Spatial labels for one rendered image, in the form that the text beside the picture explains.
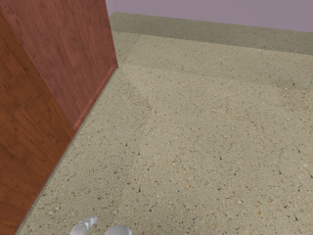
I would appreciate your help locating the wardrobe door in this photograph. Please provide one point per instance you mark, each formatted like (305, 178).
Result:
(68, 44)
(34, 131)

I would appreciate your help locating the robot left hand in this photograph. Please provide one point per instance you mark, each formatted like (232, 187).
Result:
(83, 225)

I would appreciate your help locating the left robot thigh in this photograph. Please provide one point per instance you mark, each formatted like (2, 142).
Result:
(119, 229)

